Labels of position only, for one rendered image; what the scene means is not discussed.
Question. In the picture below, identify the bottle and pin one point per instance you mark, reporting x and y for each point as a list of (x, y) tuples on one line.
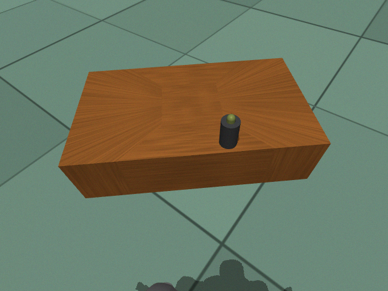
[(229, 131)]

